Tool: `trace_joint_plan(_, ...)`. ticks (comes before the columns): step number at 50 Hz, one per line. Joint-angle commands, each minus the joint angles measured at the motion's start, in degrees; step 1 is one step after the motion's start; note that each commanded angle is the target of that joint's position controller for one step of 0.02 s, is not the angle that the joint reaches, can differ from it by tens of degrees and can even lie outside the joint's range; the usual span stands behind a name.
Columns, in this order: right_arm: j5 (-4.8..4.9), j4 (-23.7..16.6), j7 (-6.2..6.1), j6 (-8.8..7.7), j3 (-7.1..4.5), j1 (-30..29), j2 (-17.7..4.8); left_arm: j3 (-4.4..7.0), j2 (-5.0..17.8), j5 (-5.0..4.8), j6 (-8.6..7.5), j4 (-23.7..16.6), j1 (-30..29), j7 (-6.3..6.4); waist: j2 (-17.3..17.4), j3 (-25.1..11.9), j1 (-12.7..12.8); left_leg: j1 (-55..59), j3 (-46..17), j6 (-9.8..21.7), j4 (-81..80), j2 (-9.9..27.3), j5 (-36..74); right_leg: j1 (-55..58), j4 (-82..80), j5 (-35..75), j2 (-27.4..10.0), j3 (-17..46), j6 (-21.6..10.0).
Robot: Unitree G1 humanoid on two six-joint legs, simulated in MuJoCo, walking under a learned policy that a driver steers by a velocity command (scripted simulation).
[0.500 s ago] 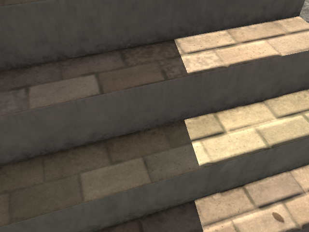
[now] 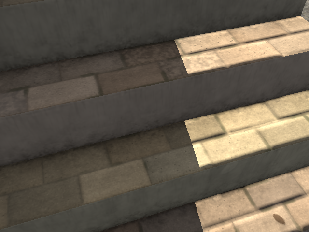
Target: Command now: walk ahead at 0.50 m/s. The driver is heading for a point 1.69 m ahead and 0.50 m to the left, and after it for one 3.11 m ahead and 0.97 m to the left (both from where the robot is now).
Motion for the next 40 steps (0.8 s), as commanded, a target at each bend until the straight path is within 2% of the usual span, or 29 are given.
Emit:
trace_joint_plan(1,-0.01,-3.2,-0.13,-0.66,-0.90,-3.3,-6.4,0.79,6.4,-0.05,-0.61,-2.9,-2.8,0.08,-0.2,-2.9,-0.1,4.0,-3.5,1.0,0.1,5.8,14.5,-2.4,-0.4,18.2,-6.4,2.5,-0.7)
trace_joint_plan(4,0.09,-3.1,-0.10,-0.66,-0.80,-3.2,-6.8,0.71,6.9,-0.16,-0.67,-2.9,-2.6,0.06,-0.1,-4.2,0.0,4.7,-3.4,1.1,0.2,5.9,15.3,-1.7,-0.2,18.9,-6.5,2.4,-0.7)
trace_joint_plan(12,0.21,-2.7,-0.10,-0.44,-0.62,-3.2,-7.5,0.47,7.8,-0.15,-0.53,-2.8,-2.5,0.00,0.0,-4.2,0.0,4.4,-3.5,0.5,-0.5,5.4,11.6,-1.6,-1.1,14.9,-6.0,2.8,-0.5)
trace_joint_plan(16,0.04,-2.9,0.04,-0.45,-0.40,-3.8,-7.4,0.19,7.5,0.06,-0.57,-3.0,-3.2,-0.11,0.0,-2.3,-0.1,3.8,-3.4,0.6,-0.7,5.9,12.8,-2.6,-1.3,16.3,-6.4,2.7,-0.7)
trace_joint_plan(18,0.20,-2.5,-0.05,-0.49,-0.53,-3.2,-7.7,0.35,8.1,-0.15,-0.61,-2.8,-2.5,-0.05,-0.1,-4.0,0.0,4.3,-3.5,0.5,-0.7,5.5,11.7,-1.6,-1.3,15.3,-6.1,2.9,-0.6)
trace_joint_plan(24,0.05,-2.7,0.07,-0.46,-0.29,-3.7,-7.7,0.04,7.9,0.05,-0.60,-3.0,-3.0,-0.17,-0.1,-2.4,-0.1,3.9,-3.3,0.6,-0.8,6.0,12.9,-2.3,-1.3,16.9,-6.5,2.7,-0.7)
trace_joint_plan(25,0.20,-2.4,-0.04,-0.48,-0.44,-3.1,-7.9,0.22,8.3,-0.13,-0.61,-2.8,-2.4,-0.08,-0.1,-3.8,0.0,4.3,-3.5,0.4,-0.8,5.5,11.7,-1.6,-1.4,15.6,-6.1,2.9,-0.6)
trace_joint_plan(28,0.08,-2.7,0.07,-0.45,-0.23,-3.6,-7.9,-0.04,8.1,0.03,-0.60,-3.1,-2.9,-0.18,-0.1,-2.6,-0.1,3.9,-3.3,0.5,-0.8,6.0,13.0,-2.1,-1.3,17.2,-6.5,2.7,-0.7)
trace_joint_plan(30,0.24,-2.3,-0.02,-0.45,-0.36,-2.9,-8.2,0.13,8.7,-0.18,-0.59,-2.8,-2.2,-0.11,-0.2,-4.1,0.0,4.4,-3.4,0.3,-0.7,5.5,11.8,-1.4,-1.3,15.9,-6.1,2.9,-0.6)
trace_joint_plan(34,0.10,-2.6,0.09,-0.40,-0.16,-3.5,-8.1,-0.13,8.4,0.03,-0.56,-3.1,-2.8,-0.20,-0.1,-2.4,-0.1,3.9,-3.3,0.4,-0.8,6.0,12.9,-2.2,-1.3,17.1,-6.5,2.7,-0.7)
trace_joint_plan(36,0.24,-2.3,-0.01,-0.42,-0.29,-2.8,-8.3,0.05,8.9,-0.18,-0.57,-2.9,-2.1,-0.14,-0.2,-4.0,0.0,4.4,-3.4,0.3,-0.8,5.6,11.8,-1.3,-1.3,16.0,-6.1,2.9,-0.6)
trace_joint_plan(38,0.11,-2.6,0.09,-0.40,-0.11,-3.5,-8.2,-0.19,8.5,0.02,-0.57,-3.2,-2.8,-0.23,-0.1,-2.7,-0.1,4.0,-3.2,0.4,-0.8,6.0,13.0,-2.0,-1.3,17.2,-6.5,2.7,-0.7)
trace_joint_plan(40,0.27,-2.3,0.00,-0.40,-0.25,-2.9,-8.4,-0.01,9.0,-0.20,-0.55,-3.0,-2.1,-0.15,-0.1,-3.9,0.0,4.4,-3.4,0.2,-0.8,5.6,11.7,-1.3,-1.4,15.8,-6.1,2.9,-0.6)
